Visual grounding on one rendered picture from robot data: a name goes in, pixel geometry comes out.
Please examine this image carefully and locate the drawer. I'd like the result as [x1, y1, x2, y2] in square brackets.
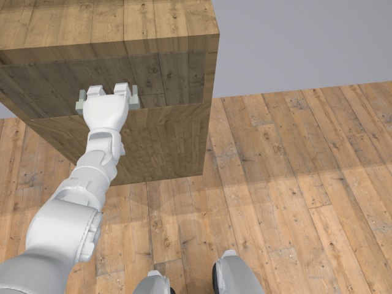
[0, 49, 206, 119]

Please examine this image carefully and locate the handle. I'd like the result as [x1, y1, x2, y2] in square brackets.
[75, 85, 140, 115]

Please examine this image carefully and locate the right robot thigh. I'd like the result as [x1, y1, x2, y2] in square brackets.
[216, 255, 265, 294]

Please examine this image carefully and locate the left robot shin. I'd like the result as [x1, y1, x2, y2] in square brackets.
[148, 270, 162, 276]

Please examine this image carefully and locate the left robot hand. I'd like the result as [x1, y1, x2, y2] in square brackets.
[83, 83, 132, 156]

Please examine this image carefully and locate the cabinet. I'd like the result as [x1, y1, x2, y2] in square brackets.
[0, 0, 220, 187]

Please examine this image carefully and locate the robot left forearm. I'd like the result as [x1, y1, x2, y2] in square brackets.
[26, 128, 121, 249]

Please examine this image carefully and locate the left robot upper arm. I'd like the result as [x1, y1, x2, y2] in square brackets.
[0, 198, 103, 294]

